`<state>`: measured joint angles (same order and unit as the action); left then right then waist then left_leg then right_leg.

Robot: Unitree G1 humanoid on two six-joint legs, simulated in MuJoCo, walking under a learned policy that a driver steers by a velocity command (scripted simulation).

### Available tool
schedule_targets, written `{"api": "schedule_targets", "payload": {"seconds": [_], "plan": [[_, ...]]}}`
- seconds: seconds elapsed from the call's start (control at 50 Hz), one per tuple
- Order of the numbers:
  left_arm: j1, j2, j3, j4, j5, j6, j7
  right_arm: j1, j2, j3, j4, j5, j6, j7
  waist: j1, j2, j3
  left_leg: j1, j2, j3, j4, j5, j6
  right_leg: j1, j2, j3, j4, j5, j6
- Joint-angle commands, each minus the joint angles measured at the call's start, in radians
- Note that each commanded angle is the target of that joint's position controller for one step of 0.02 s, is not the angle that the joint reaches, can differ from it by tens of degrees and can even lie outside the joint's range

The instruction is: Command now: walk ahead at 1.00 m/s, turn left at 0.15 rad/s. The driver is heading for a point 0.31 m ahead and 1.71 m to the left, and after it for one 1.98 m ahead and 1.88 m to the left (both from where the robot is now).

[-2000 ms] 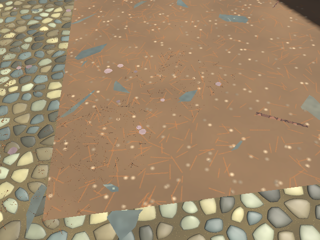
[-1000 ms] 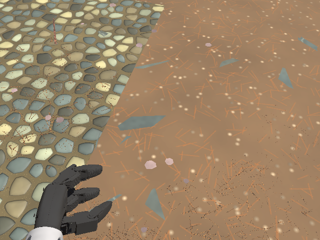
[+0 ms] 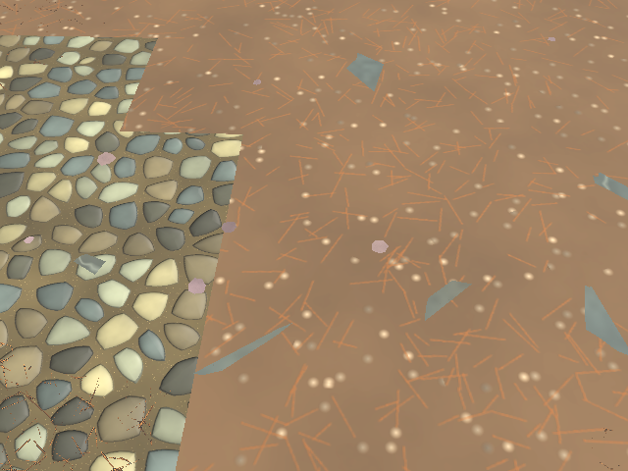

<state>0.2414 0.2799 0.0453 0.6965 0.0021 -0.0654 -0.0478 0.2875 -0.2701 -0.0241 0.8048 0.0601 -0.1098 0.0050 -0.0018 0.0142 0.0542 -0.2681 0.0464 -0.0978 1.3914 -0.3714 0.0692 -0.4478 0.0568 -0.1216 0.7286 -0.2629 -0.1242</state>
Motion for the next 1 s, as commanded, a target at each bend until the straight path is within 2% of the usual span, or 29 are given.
{"api": "schedule_targets", "payload": {"seconds": [0.02, 0.1, 0.22, 0.28, 0.32, 0.36, 0.38, 0.4, 0.42, 0.44, 0.46, 0.48, 0.5, 0.54, 0.62, 0.66, 0.72, 0.76, 0.78, 0.8, 0.82, 0.84, 0.86, 0.88, 0.9, 0.92, 0.94, 0.98, 1.0], "plan": [[0.053, 0.09, 0.03, -0.027, 0.034, -0.058, 0.002, 0.019, -0.117, -0.027, -0.073, 0.001, 0.013, -0.004, -0.003, -0.006, -0.055, -0.353, 0.112, -0.082, 0.0, 0.146, 0.011, 0.262, -0.333, 0.533, -0.495, -0.146, -0.098], [0.056, 0.067, 0.03, 0.029, 0.012, -0.077, 0.014, -0.022, -0.066, -0.027, -0.055, -0.002, 0.068, 0.0, -0.008, -0.025, 0.033, -0.442, 0.139, -0.075, -0.131, 0.274, -0.012, 0.216, -0.258, 0.2, -0.575, 0.136, 0.005], [0.104, 0.075, 0.024, 0.06, 0.025, -0.077, 0.057, -0.201, -0.049, -0.023, -0.108, -0.018, 0.039, 0.036, 0.044, -0.004, 0.088, -0.482, 0.053, 0.106, -0.505, 0.612, -0.007, 0.341, -0.183, -0.084, -0.641, 0.458, 0.096], [0.109, 0.141, 0.033, 0.06, 0.019, -0.056, 0.082, -0.222, -0.054, -0.028, -0.141, -0.02, 0.026, 0.069, 0.028, -0.052, 0.064, -0.379, -0.028, 0.237, -0.664, 0.593, 0.032, 0.474, -0.212, -0.146, -0.549, 0.953, 0.149], [0.104, 0.204, 0.049, 0.061, 0.026, -0.021, 0.105, -0.144, -0.105, -0.054, -0.147, -0.001, 0.033, 0.076, -0.047, -0.127, -0.022, -0.25, -0.102, 0.309, -0.672, 0.513, 0.053, 0.58, -0.24, -0.148, -0.374, 1.316, 0.159], [-0.049, 0.254, 0.067, 0.017, 0.012, -0.004, 0.104, 0.263, -0.229, -0.112, -0.055, -0.004, 0.081, 0.058, -0.27, -0.178, -0.171, 0.16, -0.116, 0.244, -0.605, 0.349, 0.117, 0.469, -0.279, -0.109, 0.045, 1.531, 0.126], [-0.166, 0.214, 0.058, -0.002, -0.015, -0.018, 0.077, 0.491, -0.252, -0.129, 0.01, -0.009, 0.105, 0.034, -0.393, -0.071, -0.202, 0.429, -0.053, 0.126, -0.73, 0.424, 0.174, 0.272, -0.172, -0.116, 0.493, 1.073, 0.12], [-0.199, -0.041, -0.008, -0.056, 0.0, -0.066, 0.037, 0.451, -0.191, -0.101, 0.053, -0.047, 0.108, 0.037, -0.252, 0.369, -0.052, 0.496, -0.074, -0.017, -0.717, 0.488, 0.214, -0.143, 0.082, -0.019, 0.968, -0.273, 0.133], [0.017, -0.098, -0.042, -0.121, -0.033, -0.105, 0.019, 0.262, -0.155, -0.066, -0.036, -0.081, 0.066, 0.041, -0.037, 0.407, -0.226, 0.589, 0.101, -0.577, -0.874, 0.024, 0.404, -0.416, 0.076, 0.245, 1.109, -0.364, 0.106], [-0.068, 0.02, -0.032, -0.14, -0.038, -0.132, 0.01, 0.241, -0.101, -0.066, -0.083, -0.069, 0.051, 0.046, -0.097, 0.175, -0.242, 0.541, 0.152, -0.733, -1.096, -0.251, 0.38, -0.415, 0.036, 0.288, 1.001, -0.252, 0.04], [-0.139, 0.058, -0.016, -0.16, -0.043, -0.136, 0.013, 0.205, -0.1, -0.065, -0.087, -0.061, 0.031, 0.052, -0.047, -0.052, -0.112, 0.368, 0.15, -0.739, -1.192, -0.342, 0.318, -0.397, -0.005, 0.274, 0.838, -0.157, 0.015], [-0.111, 0.053, -0.017, -0.152, -0.025, -0.125, 0.022, 0.116, -0.116, -0.067, -0.112, -0.056, 0.013, 0.056, 0.029, -0.144, -0.071, 0.216, 0.143, -0.723, -1.191, -0.327, 0.306, -0.33, -0.052, 0.288, 0.719, -0.09, 0.028], [-0.102, 0.055, -0.016, -0.143, -0.001, -0.109, 0.031, 0.051, -0.131, -0.069, -0.134, -0.054, 0.006, 0.049, 0.056, -0.152, -0.027, 0.08, 0.094, -0.673, -1.187, -0.239, 0.304, -0.267, -0.071, 0.295, 0.657, -0.061, 0.06], [-0.088, 0.095, 0.0, -0.132, 0.007, -0.08, 0.052, 0.016, -0.117, -0.064, -0.153, -0.05, 0.005, 0.03, 0.075, -0.124, 0.005, -0.053, 0.019, -0.524, -1.202, -0.082, 0.288, -0.194, -0.113, 0.287, 0.521, -0.032, 0.114], [-0.337, 0.018, -0.021, -0.224, 0.027, -0.07, 0.069, 0.084, -0.087, -0.055, -0.123, -0.022, 0.02, -0.016, -0.04, -0.028, 0.054, -0.185, -0.098, -0.307, -1.176, 0.172, 0.226, -0.078, -0.086, 0.2, 0.066, 0.226, 0.189], [-0.395, -0.008, -0.02, -0.25, 0.007, -0.072, 0.061, 0.107, -0.103, -0.063, -0.107, -0.019, 0.035, -0.019, -0.087, 0.031, 0.017, -0.199, -0.122, -0.291, -1.147, 0.173, 0.178, 0.043, -0.028, 0.164, -0.108, 0.334, 0.205], [-0.402, 0.049, 0.016, -0.261, -0.033, -0.081, 0.055, 0.137, -0.093, -0.069, -0.081, -0.008, 0.044, -0.021, -0.102, 0.083, -0.028, -0.048, -0.096, -0.369, -1.056, 0.146, 0.147, 0.108, -0.006, 0.214, -0.247, 0.347, 0.213], [-0.349, 0.105, 0.046, -0.253, -0.048, -0.096, 0.054, 0.115, -0.095, -0.077, -0.082, -0.011, 0.05, -0.026, -0.055, 0.11, -0.062, 0.082, -0.071, -0.399, -0.93, 0.333, 0.118, 0.152, -0.01, 0.224, -0.298, 0.28, 0.181], [-0.212, 0.14, 0.07, -0.227, -0.051, -0.103, 0.057, 0.077, -0.106, -0.081, -0.096, -0.022, 0.053, -0.022, 0.034, 0.115, -0.152, 0.108, -0.086, -0.367, -0.772, 0.508, 0.087, 0.297, -0.023, 0.21, -0.294, 0.259, 0.15], [0.053, 0.166, 0.084, -0.182, -0.052, -0.098, 0.064, 0.006, -0.09, -0.069, -0.135, -0.054, 0.055, -0.011, 0.172, 0.124, -0.331, -0.014, -0.09, -0.311, -0.491, 0.528, 0.053, 0.618, -0.13, 0.269, -0.173, 0.159, 0.104], [0.251, 0.224, 0.087, -0.142, -0.03, -0.086, 0.067, 0.059, 0.047, -0.03, -0.18, -0.079, 0.051, -0.003, 0.162, -0.146, -0.494, -0.286, -0.178, -0.21, -0.153, -0.093, 0.033, 0.965, -0.33, 0.599, -0.195, -0.131, 0.035], [0.206, 0.264, 0.092, -0.126, 0.0, -0.091, 0.041, 0.195, 0.02, -0.01, -0.22, 0.02, 0.04, -0.002, 0.065, -0.602, -0.54, -0.574, -0.136, -0.128, 0.083, -0.178, 0.012, 1.046, -0.537, 1.179, -0.403, -0.549, -0.125], [0.12, 0.124, 0.072, -0.168, 0.003, -0.078, 0.047, 0.119, -0.071, -0.024, -0.18, 0.026, 0.052, -0.014, 0.118, -0.387, -0.354, -0.665, -0.048, -0.096, 0.14, -0.056, 0.002, 0.922, -0.468, 1.071, -0.443, -0.699, -0.096], [0.108, 0.087, 0.061, -0.146, -0.001, -0.062, 0.057, -0.002, -0.116, -0.033, -0.199, -0.011, 0.055, -0.009, 0.138, -0.214, -0.217, -0.663, -0.031, -0.047, 0.124, 0.007, -0.001, 0.777, -0.413, 0.85, -0.436, -0.494, -0.049], [0.105, 0.1, 0.061, -0.12, 0.01, -0.053, 0.057, -0.081, -0.104, -0.036, -0.218, -0.04, 0.057, -0.004, 0.126, -0.032, -0.14, -0.615, 0.001, -0.027, 0.09, 0.028, 0.0, 0.641, -0.37, 0.699, -0.435, -0.261, -0.024], [0.085, 0.095, 0.057, -0.094, 0.018, -0.053, 0.055, -0.125, -0.089, -0.039, -0.243, -0.048, 0.058, 0.002, 0.097, -0.005, -0.072, -0.589, 0.037, -0.031, 0.035, 0.058, 0.005, 0.536, -0.338, 0.583, -0.445, -0.112, -0.017], [0.064, 0.073, 0.048, -0.073, 0.02, -0.056, 0.052, -0.117, -0.072, -0.038, -0.254, -0.031, 0.066, 0.011, 0.064, -0.045, -0.045, -0.553, 0.069, -0.032, 0.01, 0.06, 0.008, 0.459, -0.324, 0.504, -0.463, -0.046, -0.011], [0.045, 0.025, 0.033, -0.029, -0.005, -0.058, 0.039, -0.119, -0.038, -0.029, -0.271, -0.007, 0.088, 0.019, 0.03, -0.082, -0.011, -0.57, 0.108, -0.02, -0.016, 0.041, 0.01, 0.395, -0.309, 0.381, -0.493, 0.044, -0.003], [0.038, 0.038, 0.035, -0.013, -0.011, -0.057, 0.038, -0.128, -0.031, -0.025, -0.283, -0.011, 0.093, 0.023, 0.016, -0.08, 0.006, -0.592, 0.119, -0.015, -0.027, 0.071, 0.005, 0.372, -0.312, 0.336, -0.51, 0.089, -0.004]]}}
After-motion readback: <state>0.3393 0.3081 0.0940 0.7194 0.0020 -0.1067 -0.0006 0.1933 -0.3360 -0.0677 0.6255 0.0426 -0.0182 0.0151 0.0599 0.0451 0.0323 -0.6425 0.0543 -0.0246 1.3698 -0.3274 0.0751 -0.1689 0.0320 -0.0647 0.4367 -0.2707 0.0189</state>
